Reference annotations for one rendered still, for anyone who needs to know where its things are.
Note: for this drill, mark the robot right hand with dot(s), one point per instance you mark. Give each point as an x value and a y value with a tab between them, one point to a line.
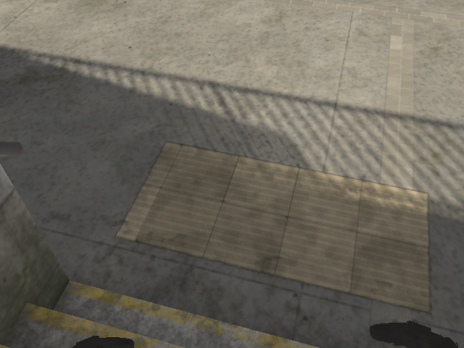
410	335

